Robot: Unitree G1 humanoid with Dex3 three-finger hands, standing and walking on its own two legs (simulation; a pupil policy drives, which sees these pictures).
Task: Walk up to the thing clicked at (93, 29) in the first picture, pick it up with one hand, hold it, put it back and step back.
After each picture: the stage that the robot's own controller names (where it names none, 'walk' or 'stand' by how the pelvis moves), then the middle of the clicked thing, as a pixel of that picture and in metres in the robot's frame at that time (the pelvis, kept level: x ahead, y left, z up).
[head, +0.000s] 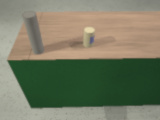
stand; (88, 37) +0.81 -0.02 -0.10
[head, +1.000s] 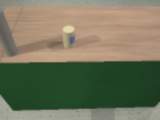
rise first; (69, 37) +0.72 +0.12 -0.08
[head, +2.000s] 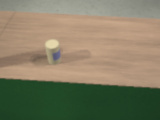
stand; (53, 52) +0.59 +0.16 -0.07
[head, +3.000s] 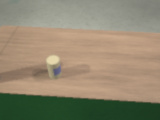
stand; (54, 67) +0.56 +0.16 -0.11
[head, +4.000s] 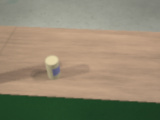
stand; (53, 67) +0.56 +0.16 -0.11
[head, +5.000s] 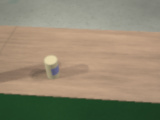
stand; (52, 67) +0.56 +0.17 -0.11
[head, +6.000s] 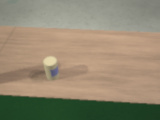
stand; (51, 68) +0.55 +0.17 -0.11
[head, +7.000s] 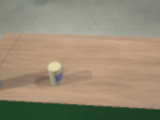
rise first; (55, 74) +0.54 +0.17 -0.10
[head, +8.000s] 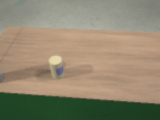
go down; (56, 67) +0.56 +0.17 -0.10
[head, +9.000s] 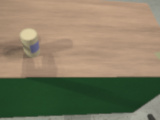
go down; (30, 43) +0.58 +0.16 -0.05
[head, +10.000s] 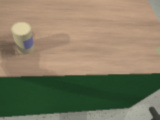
go down; (23, 39) +0.57 +0.17 -0.03
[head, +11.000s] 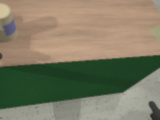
close in; (4, 23) +0.58 +0.18 +0.01
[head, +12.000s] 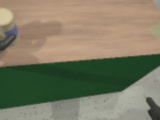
close; (5, 28) +0.55 +0.16 +0.02
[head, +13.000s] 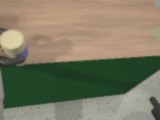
lift; (16, 49) +0.48 +0.14 +0.01
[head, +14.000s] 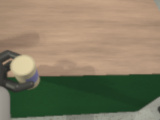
lift; (26, 73) +0.40 +0.16 +0.02
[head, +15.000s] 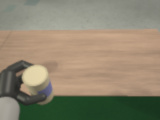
lift; (39, 85) +0.31 +0.14 +0.12
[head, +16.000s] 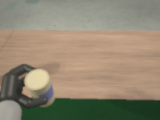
hold; (41, 89) +0.31 +0.14 +0.10
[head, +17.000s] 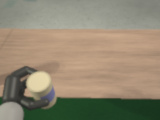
hold; (42, 91) +0.31 +0.13 +0.09
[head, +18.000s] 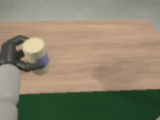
crouch; (37, 57) +0.42 +0.14 +0.11
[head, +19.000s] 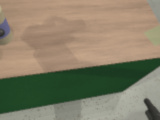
lower; out of the picture +0.54 +0.17 +0.05
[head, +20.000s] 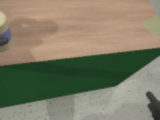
lower; out of the picture +0.53 +0.16 +0.02
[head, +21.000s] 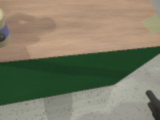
lower; out of the picture +0.54 +0.16 +0.02
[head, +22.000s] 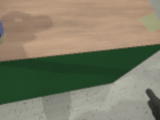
lower; out of the picture +0.54 +0.16 +0.02
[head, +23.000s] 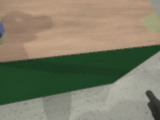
lower; out of the picture +0.54 +0.16 +0.02
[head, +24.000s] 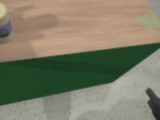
open; out of the picture +0.55 +0.14 +0.02
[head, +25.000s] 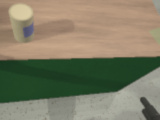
sink last; (22, 24) +0.55 +0.12 +0.01
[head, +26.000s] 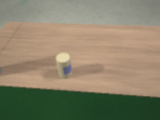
sink last; (64, 66) +0.54 +0.12 -0.05
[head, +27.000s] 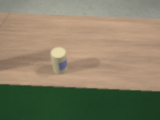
stand; (59, 61) +0.53 +0.12 -0.04
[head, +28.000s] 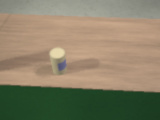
stand; (58, 61) +0.53 +0.12 -0.04
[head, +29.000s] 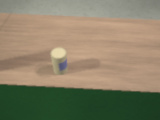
stand; (59, 61) +0.53 +0.12 -0.04
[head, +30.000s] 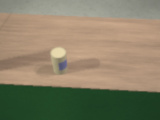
stand; (59, 61) +0.53 +0.12 -0.04
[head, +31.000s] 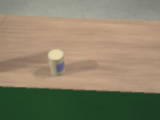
stand; (56, 63) +0.53 +0.12 -0.04
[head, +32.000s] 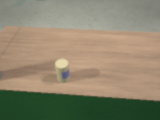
stand; (62, 71) +0.55 +0.12 -0.10
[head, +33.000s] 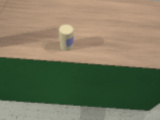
walk; (66, 38) +0.62 +0.07 -0.06
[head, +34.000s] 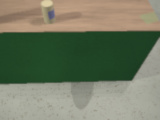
walk; (48, 12) +0.83 +0.22 -0.07
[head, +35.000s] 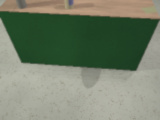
stand; (68, 0) +1.15 +0.14 -0.08
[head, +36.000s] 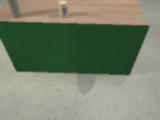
stand; (63, 9) +1.14 +0.16 -0.10
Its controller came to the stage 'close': yes
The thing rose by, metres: 0.21
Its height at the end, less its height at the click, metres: +0.00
